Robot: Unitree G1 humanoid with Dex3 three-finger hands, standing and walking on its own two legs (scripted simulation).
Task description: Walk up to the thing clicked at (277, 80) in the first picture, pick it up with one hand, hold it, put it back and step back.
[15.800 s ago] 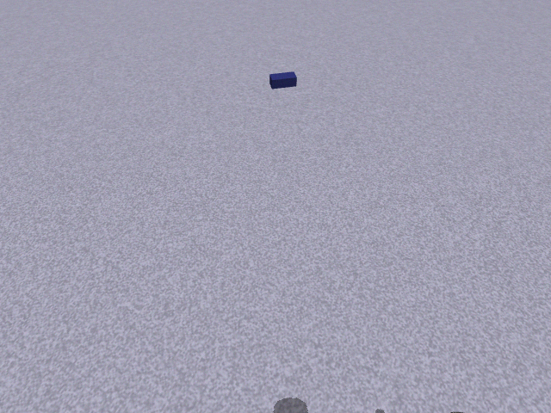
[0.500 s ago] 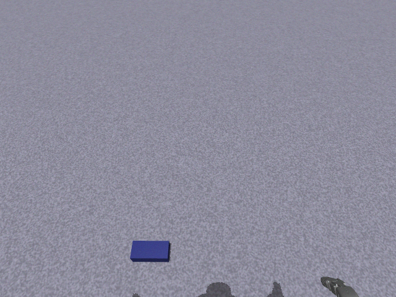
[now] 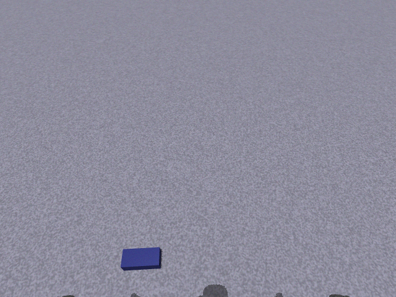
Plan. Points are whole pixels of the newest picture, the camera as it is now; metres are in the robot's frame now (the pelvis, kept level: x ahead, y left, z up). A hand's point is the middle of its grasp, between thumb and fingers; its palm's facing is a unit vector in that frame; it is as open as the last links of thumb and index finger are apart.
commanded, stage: walk up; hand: left
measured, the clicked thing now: (141, 258) +0.38 +0.26 -0.75
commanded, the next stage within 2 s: stand in 0.60 s
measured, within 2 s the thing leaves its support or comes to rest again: neither
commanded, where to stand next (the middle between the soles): +0.01 +0.00 m, yaw +2 degrees
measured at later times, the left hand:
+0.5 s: hand out of the picture +0.09 +0.26 -0.15, palm faces -0.03 -0.94 -0.34, open 7.4 cm
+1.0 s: hand out of the picture +0.07 +0.27 -0.15, palm faces -0.03 -0.93 -0.36, open 7.4 cm
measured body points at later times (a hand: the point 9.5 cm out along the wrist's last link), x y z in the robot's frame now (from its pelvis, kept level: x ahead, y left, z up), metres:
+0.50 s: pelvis +0.00 +0.00 +0.00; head +0.01 +0.00 +0.45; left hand +0.09 +0.30 -0.13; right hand +0.08 -0.31 -0.13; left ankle -0.02 +0.14 -0.75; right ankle -0.02 -0.11 -0.75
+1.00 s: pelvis -0.01 +0.01 +0.00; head +0.00 +0.01 +0.45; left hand +0.08 +0.32 -0.12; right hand +0.06 -0.29 -0.13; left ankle -0.02 +0.14 -0.75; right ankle -0.02 -0.11 -0.75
